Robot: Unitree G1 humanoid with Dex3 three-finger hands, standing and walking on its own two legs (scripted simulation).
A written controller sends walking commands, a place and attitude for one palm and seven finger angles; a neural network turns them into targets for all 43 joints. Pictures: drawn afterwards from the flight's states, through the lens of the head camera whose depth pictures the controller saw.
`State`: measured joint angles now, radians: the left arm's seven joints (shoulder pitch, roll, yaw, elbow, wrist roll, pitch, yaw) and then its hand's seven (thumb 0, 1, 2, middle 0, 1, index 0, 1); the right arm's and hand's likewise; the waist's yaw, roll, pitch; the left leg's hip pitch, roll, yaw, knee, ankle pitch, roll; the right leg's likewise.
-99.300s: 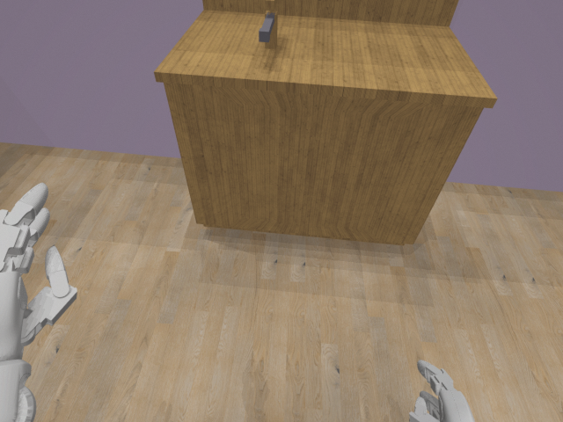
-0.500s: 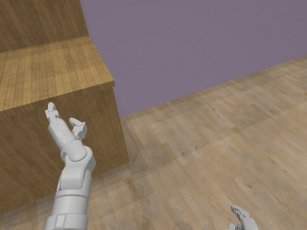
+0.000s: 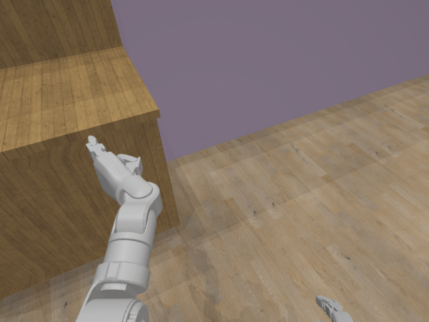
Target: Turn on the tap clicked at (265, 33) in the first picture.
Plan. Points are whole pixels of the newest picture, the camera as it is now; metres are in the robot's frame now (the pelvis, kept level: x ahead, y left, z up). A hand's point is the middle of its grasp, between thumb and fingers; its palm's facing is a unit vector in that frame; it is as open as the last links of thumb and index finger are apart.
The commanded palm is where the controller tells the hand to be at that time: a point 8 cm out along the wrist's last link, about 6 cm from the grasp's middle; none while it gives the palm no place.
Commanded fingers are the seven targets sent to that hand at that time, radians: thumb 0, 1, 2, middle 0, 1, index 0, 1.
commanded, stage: push the lever round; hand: left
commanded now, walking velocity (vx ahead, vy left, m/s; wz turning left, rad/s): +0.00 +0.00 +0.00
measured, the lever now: out of the picture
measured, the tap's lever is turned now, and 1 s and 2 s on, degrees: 73 73 73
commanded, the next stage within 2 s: lift the hand up off the lever in 0.94 s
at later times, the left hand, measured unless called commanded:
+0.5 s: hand (150, 149) +0.43 +0.17 +0.11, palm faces +0.82 -0.55 -0.18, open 7.8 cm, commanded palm +0.37 +0.19 +0.12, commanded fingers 0.00 0.90 0.90 -0.15 -0.15 -0.15 -0.15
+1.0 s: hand (153, 137) +0.46 +0.17 +0.11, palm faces +0.82 -0.54 -0.19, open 7.8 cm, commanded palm +0.41 +0.19 +0.12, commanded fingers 0.00 0.90 0.90 -0.15 -0.15 -0.15 -0.15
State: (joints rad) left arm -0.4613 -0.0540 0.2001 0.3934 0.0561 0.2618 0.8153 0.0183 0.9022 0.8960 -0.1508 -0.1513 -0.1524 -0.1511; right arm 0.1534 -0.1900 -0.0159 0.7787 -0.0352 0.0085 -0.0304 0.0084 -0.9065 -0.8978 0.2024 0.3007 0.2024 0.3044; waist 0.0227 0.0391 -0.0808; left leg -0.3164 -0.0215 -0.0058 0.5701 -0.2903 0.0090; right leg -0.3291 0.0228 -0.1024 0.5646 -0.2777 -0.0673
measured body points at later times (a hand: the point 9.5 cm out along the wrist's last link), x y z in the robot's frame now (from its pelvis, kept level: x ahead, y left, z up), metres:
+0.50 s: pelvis +0.00 -0.02 -0.01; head +0.02 -0.04 +0.44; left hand +0.38 +0.20 +0.12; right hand +0.10 -0.26 -0.14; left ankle +0.00 +0.11 -0.73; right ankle +0.01 -0.07 -0.73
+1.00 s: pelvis +0.01 -0.03 -0.01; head +0.04 -0.05 +0.44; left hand +0.41 +0.20 +0.12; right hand +0.10 -0.28 -0.15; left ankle +0.00 +0.11 -0.73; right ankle +0.01 -0.07 -0.73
